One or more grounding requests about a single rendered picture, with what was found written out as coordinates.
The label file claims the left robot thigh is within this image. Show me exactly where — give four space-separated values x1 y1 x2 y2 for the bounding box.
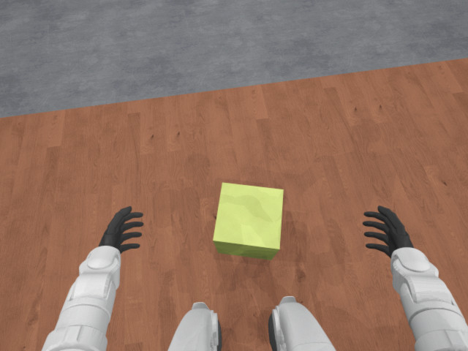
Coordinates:
168 309 219 351

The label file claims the right robot shin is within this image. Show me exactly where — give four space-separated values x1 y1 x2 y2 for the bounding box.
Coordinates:
276 296 296 351

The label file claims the carton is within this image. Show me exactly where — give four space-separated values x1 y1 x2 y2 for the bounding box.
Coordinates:
213 183 284 260

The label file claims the robot right forearm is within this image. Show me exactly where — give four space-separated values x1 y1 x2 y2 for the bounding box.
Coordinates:
390 247 468 351

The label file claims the robot right hand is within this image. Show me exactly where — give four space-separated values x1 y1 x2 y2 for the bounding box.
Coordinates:
363 205 414 259

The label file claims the robot left hand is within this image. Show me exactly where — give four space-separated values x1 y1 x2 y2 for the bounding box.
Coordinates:
98 206 143 254

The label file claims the robot left forearm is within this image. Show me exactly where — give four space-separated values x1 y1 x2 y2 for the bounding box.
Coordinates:
42 246 121 351

